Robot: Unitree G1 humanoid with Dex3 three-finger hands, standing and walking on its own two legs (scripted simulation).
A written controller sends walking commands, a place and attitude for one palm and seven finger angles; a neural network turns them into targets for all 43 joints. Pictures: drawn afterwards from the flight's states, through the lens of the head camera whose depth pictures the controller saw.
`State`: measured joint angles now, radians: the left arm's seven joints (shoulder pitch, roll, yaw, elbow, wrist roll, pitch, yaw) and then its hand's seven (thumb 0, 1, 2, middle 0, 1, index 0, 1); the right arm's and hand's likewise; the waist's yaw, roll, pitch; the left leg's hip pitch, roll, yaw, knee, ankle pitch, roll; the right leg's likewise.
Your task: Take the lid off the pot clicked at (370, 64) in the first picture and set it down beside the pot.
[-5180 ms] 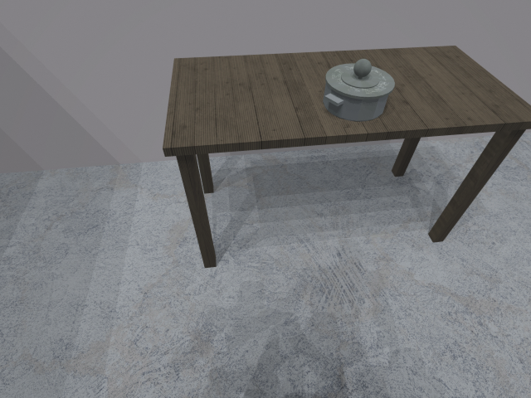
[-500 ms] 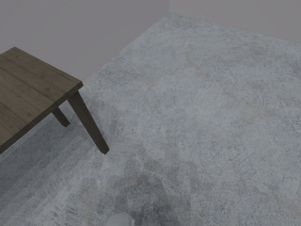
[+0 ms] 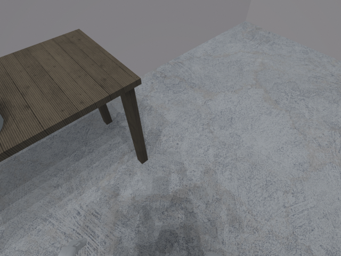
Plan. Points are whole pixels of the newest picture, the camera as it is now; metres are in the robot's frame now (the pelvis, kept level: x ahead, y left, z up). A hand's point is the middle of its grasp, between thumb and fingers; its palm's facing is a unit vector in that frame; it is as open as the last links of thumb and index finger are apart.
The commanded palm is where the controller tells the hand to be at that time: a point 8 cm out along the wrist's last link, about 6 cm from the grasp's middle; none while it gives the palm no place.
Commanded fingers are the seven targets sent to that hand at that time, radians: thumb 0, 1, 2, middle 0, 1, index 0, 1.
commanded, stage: turn to face it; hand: left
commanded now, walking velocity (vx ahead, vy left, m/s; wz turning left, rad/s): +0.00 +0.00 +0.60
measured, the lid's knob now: out of the picture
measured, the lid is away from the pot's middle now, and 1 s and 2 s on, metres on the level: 0.00 0.00 0.00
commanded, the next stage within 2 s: take the last steps up to it in 1.08 s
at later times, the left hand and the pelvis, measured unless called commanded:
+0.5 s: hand out of the picture -0.04 +0.21 -0.17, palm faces +0.36 -0.90 -0.26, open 7.4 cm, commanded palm none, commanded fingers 0.00 0.90 0.90 -0.20 -0.30 -0.20 -0.30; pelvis -0.01 +0.00 -0.01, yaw +20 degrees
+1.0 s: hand out of the picture +0.00 +0.23 -0.15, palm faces +0.53 -0.79 -0.30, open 7.4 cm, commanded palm none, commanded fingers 0.00 0.90 0.90 -0.20 -0.30 -0.20 -0.30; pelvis +0.01 -0.01 -0.01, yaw +33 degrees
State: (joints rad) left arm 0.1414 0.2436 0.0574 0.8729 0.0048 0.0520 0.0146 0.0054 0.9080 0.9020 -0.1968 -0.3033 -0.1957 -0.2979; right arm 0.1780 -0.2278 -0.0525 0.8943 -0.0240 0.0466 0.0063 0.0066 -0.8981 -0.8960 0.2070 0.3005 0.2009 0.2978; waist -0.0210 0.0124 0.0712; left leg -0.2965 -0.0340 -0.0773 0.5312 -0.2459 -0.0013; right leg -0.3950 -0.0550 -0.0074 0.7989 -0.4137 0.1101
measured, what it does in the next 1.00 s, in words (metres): steps on the spot, turning left: right foot, then left foot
